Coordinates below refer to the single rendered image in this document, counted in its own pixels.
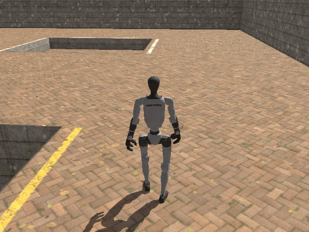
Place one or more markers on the right robot upper arm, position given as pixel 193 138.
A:
pixel 171 109

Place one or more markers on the right robot hand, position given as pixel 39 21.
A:
pixel 174 136

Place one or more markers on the robot left forearm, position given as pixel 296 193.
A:
pixel 131 130

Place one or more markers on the robot right forearm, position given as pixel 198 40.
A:
pixel 176 127

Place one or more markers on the left robot upper arm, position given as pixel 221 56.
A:
pixel 136 111

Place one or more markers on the robot torso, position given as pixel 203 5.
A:
pixel 154 115

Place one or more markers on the robot right shin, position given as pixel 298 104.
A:
pixel 164 180

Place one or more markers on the left robot hand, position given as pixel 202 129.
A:
pixel 128 144

